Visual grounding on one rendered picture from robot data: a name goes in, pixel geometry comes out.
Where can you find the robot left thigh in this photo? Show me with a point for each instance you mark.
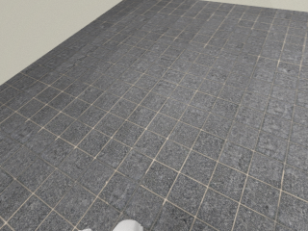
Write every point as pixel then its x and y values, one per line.
pixel 128 225

